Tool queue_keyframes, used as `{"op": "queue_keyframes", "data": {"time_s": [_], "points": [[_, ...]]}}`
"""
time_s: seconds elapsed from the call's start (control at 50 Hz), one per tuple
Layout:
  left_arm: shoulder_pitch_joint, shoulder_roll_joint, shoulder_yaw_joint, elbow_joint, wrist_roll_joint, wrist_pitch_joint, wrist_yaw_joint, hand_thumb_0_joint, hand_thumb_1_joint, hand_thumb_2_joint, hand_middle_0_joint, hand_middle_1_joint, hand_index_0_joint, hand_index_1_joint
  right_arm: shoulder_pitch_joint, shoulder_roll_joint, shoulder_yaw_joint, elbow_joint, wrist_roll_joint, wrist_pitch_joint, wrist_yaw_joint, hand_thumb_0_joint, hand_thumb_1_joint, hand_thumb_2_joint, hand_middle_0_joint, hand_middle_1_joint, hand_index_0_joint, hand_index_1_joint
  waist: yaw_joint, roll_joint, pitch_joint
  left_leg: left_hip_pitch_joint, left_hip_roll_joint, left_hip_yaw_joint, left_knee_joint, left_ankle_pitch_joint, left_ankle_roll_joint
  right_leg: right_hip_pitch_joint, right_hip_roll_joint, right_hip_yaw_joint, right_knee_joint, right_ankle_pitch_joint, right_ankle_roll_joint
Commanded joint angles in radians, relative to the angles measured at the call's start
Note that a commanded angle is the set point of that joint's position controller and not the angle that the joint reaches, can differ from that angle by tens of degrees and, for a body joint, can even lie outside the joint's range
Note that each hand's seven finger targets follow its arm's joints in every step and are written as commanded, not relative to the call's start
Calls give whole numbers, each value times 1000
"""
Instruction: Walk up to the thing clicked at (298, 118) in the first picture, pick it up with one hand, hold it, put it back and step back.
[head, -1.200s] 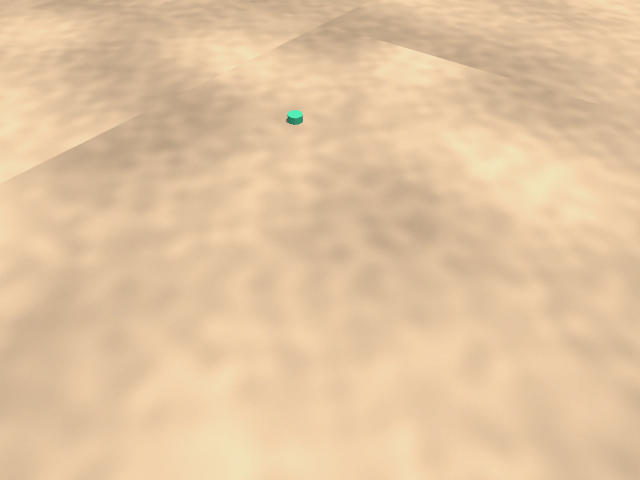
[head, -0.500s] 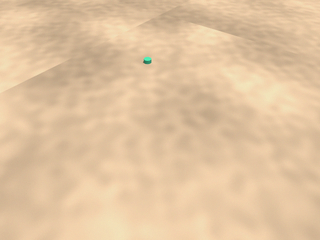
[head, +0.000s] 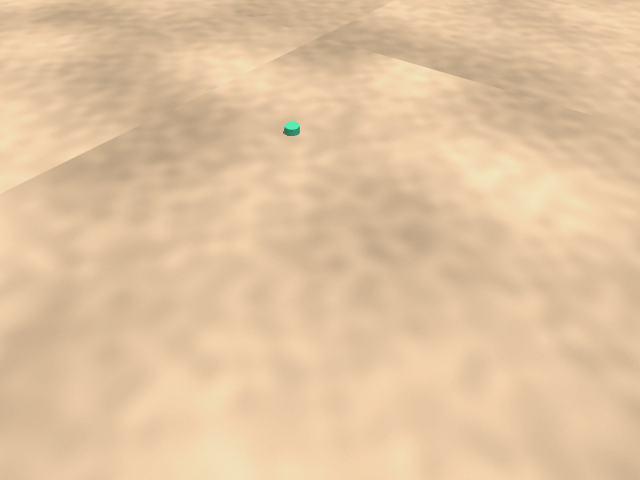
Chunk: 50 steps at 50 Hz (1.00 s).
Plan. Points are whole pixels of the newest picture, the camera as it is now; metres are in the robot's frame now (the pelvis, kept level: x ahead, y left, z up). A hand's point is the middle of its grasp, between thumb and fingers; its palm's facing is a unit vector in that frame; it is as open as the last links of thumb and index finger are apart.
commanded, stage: walk up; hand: left
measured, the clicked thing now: (292, 128) +2.13 +0.15 -0.76
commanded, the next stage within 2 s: none
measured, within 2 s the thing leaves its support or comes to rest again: neither
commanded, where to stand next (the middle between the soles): +1.69 -0.09 m, yaw -3 degrees
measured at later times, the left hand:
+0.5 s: hand (166, 477) +0.18 +0.21 -0.14, palm faces +0.01 -0.92 -0.39, open 7.4 cm
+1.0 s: hand (227, 233) +0.64 +0.20 -0.13, palm faces -0.13 -0.92 -0.38, open 7.4 cm
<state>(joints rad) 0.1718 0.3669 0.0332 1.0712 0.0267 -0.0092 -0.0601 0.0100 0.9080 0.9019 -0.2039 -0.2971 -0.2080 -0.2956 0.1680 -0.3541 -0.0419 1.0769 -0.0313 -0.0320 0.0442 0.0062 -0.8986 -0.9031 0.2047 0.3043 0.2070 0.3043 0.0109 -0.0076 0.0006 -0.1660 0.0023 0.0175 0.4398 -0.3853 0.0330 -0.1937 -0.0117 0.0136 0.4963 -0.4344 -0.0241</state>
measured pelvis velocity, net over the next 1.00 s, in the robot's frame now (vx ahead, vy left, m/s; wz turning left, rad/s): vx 0.49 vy -0.07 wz -0.06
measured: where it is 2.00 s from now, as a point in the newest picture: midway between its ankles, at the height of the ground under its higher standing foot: (344, 274)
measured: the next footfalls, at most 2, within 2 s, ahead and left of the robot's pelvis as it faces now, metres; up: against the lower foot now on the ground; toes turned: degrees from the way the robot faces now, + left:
right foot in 0.20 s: +0.12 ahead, -0.18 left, +0.00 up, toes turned -8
left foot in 0.64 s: +0.45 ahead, +0.07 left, +0.00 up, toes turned +4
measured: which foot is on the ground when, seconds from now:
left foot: down 0.00-0.22, up 0.24-0.62, down 0.64-1.00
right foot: down 0.00-0.00, up 0.02-0.18, down 0.20-0.68, up 0.70-1.00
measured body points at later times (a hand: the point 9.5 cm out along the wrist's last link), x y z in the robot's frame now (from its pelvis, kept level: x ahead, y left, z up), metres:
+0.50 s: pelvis +0.17 -0.07 -0.01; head +0.17 -0.09 +0.44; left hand +0.18 +0.26 -0.11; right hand +0.28 -0.40 -0.12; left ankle +0.30 +0.07 -0.70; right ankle +0.08 -0.18 -0.75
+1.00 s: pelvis +0.49 -0.07 -0.01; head +0.50 -0.08 +0.43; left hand +0.64 +0.25 -0.10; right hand +0.51 -0.40 -0.13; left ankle +0.41 +0.07 -0.75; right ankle +0.64 -0.23 -0.72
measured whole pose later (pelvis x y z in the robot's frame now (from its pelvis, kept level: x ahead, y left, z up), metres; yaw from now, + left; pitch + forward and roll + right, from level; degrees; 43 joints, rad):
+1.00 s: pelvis +0.49 -0.07 -0.01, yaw -3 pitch -2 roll +3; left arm 0.18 0.45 0.05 0.88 0.00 -0.06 -0.10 0.01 0.91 0.90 -0.20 -0.30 -0.21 -0.30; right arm 0.32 -0.41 -0.06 0.91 0.00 -0.09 0.06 0.01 -0.90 -0.90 0.21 0.30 0.21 0.30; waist -0.04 -0.03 0.05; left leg 0.01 0.02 0.12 0.40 -0.36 -0.01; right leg -0.54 -0.12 0.00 0.69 -0.14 -0.01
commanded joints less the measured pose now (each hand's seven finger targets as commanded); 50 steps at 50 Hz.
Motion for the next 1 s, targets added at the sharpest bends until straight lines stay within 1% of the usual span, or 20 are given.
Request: {"op": "queue_keyframes", "data": {"time_s": [0.0,0.08,0.14,0.18,0.2,0.22,0.24,0.26,0.34,0.44,0.54,0.58,0.62,0.64,0.66,0.68,0.7,0.76,0.88,0.98], "points": [[-199,236,81,-169,10,-42,-11,0,900,900,-200,-300,-200,-300,0,-361,-125,-101,-14,-47,-2,0,-900,-900,200,300,200,300,-65,152,112,124,420,-464,-327,-311,209,-439,-79,38,258,-31,-1],[-124,255,86,-164,10,-48,-40,0,900,900,-200,-300,-200,-300,-28,-360,-131,-145,-16,-51,7,0,-900,-900,200,300,200,300,-33,151,33,106,332,-305,-322,-319,177,-308,-92,9,198,-46,18],[62,250,97,-104,1,-53,-39,0,900,900,-200,-300,-200,-300,-177,-336,-119,-187,-13,-37,19,0,-900,-900,200,300,200,300,77,158,18,-110,208,-87,-174,-259,115,40,-49,-86,6,151,19],[302,313,128,-16,8,-65,-14,0,900,900,-200,-300,-200,-300,-198,-250,-94,-207,-19,-31,20,0,-900,-900,200,300,200,300,187,-91,-59,-404,68,80,209,-325,50,440,-2,-121,-50,152,7],[398,399,156,-14,22,-69,2,0,900,900,-200,-300,-200,-300,-207,-180,-66,-232,-15,-31,23,0,-900,-900,200,300,200,300,240,-361,-33,-655,-43,106,562,-320,16,501,-184,221,-196,-161,-51],[259,427,148,-86,21,-78,10,0,900,900,-200,-300,-200,-300,-174,-193,-62,-248,7,-28,19,0,-900,-900,200,300,200,300,158,-277,15,-681,-39,-56,672,-184,-19,341,-406,615,-439,-498,-132],[129,452,141,-132,5,-76,9,0,900,900,-200,-300,-200,-300,-166,-279,-81,-232,2,-28,17,0,-900,-900,200,300,200,300,113,-163,125,-610,43,-133,674,-98,-18,155,-453,665,-486,-591,-183],[70,436,132,-159,-1,-85,9,0,900,900,-200,-300,-200,-300,-149,-308,-88,-206,8,-35,23,0,-900,-900,200,300,200,300,79,-109,179,-599,68,-140,670,-47,-1,119,-423,604,-475,-497,-202],[26,334,99,-158,-27,-110,18,0,900,900,-200,-300,-200,-300,-15,-276,-79,-142,21,-39,41,0,-900,-900,200,300,200,300,-1,-87,149,-466,81,-139,568,164,-11,85,-232,174,-400,-98,-102],[45,357,103,-190,-20,-123,18,0,900,900,-200,-300,-200,-300,-115,-275,-82,-208,15,-22,66,0,-900,-900,200,300,200,300,12,-85,172,-459,99,-76,358,267,-58,59,-227,53,-440,-6,-139],[122,355,97,-180,-20,-112,16,0,900,900,-200,-300,-200,-300,-239,-236,-74,-266,10,-30,76,0,-900,-900,200,300,200,300,67,-61,132,-293,99,21,132,326,-13,120,-233,-24,-375,308,-140],[114,363,93,-182,-26,-103,21,0,900,900,-200,-300,-200,-300,-170,-237,-83,-249,8,-33,65,0,-900,-900,200,300,200,300,29,-52,77,-190,70,52,96,296,7,156,-244,-41,-248,527,-145],[126,341,83,-196,-34,-90,31,0,900,900,-200,-300,-200,-300,77,-272,-108,-184,-16,-40,43,0,-900,-900,200,300,200,300,-77,56,-82,100,0,103,18,243,50,148,-178,-119,135,723,-105],[186,289,66,-206,-32,-82,35,0,900,900,-200,-300,-200,-300,248,-335,-138,-146,-33,-45,30,0,-900,-900,200,300,200,300,-140,162,-203,396,53,10,50,152,115,-79,-119,-138,431,572,-62],[230,212,47,-232,-54,-84,33,0,900,900,-200,-300,-200,-300,322,-427,-173,-168,-33,-50,16,0,-900,-900,200,300,200,300,-161,383,-293,657,320,-456,14,52,203,-412,50,-94,695,74,-4],[186,301,64,-224,-57,-88,47,0,900,900,-200,-300,-200,-300,325,-432,-175,-173,5,-50,10,0,-900,-900,200,300,200,300,-169,300,-330,730,415,-726,-74,150,312,-541,74,39,774,-86,-29],[107,328,53,-226,-46,-94,50,0,900,900,-200,-300,-200,-300,282,-409,-175,-189,23,-48,1,0,-900,-900,200,300,200,300,-160,191,-269,611,433,-652,-92,193,311,-556,0,101,794,-50,-38],[118,265,45,-216,-63,-96,27,0,900,900,-200,-300,-200,-300,109,-314,-108,-238,37,-60,-13,0,-900,-900,200,300,200,300,-43,77,-61,191,294,-198,-118,506,167,-371,-69,123,679,97,-22],[37,230,50,-252,-31,-68,-27,0,900,900,-200,-300,-200,-300,8,-312,-91,-288,30,-96,1,0,-900,-900,200,300,200,300,1,120,159,-113,275,-44,-278,237,203,-318,-138,4,303,200,30],[11,234,76,-234,-22,-75,-37,0,900,900,-200,-300,-200,-300,46,-329,-92,-267,30,-96,8,0,-900,-900,200,300,200,300,1,142,64,-86,222,6,-159,260,146,-99,-78,-84,137,407,-1]]}}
